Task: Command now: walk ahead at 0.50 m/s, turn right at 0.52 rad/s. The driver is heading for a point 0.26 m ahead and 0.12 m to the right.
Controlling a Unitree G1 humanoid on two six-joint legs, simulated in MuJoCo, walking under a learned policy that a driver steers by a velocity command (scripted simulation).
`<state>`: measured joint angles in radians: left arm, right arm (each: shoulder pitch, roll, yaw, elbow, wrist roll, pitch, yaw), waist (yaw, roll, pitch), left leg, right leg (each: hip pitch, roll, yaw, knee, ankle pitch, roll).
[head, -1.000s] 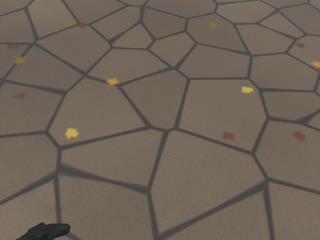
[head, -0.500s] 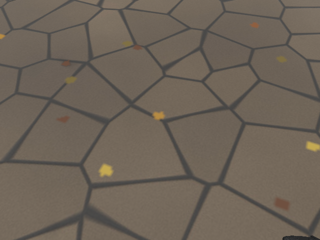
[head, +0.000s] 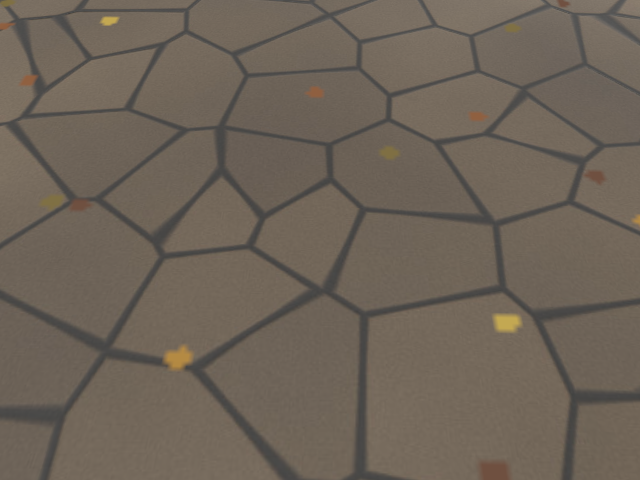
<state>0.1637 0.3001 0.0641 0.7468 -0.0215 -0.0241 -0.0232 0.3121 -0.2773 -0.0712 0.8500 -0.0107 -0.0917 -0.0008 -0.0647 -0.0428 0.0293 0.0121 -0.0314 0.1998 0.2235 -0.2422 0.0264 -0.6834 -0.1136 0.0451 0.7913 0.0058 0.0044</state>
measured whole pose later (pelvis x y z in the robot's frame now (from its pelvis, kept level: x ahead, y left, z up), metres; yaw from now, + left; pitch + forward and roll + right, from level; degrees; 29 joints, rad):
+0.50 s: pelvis +0.21 -0.05 +0.00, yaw -9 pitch +1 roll -1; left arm 0.16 0.25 0.04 0.79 0.02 -0.03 -0.01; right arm 0.14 -0.29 -0.05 0.85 0.00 -0.01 -0.03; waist 0.01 0.05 0.05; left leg -0.50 0.10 -0.05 0.74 -0.22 -0.07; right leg -0.24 0.07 -0.03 0.38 -0.15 -0.07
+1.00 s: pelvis +0.27 -0.02 +0.00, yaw -9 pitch -1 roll +0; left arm 0.17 0.26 0.04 0.99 0.01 0.02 0.03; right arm 0.10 -0.24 -0.03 1.01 0.00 -0.01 -0.02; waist 0.01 0.00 0.04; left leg -0.22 0.01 0.00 0.49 -0.24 0.00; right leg -0.14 0.00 0.00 0.46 -0.30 0.00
